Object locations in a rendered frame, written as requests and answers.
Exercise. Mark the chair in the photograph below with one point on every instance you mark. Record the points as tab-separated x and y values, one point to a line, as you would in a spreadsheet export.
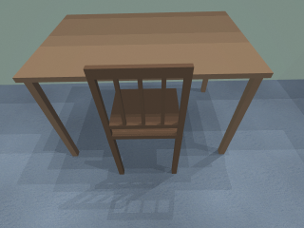
142	113

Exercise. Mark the table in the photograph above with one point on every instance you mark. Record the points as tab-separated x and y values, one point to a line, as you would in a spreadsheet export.
210	40

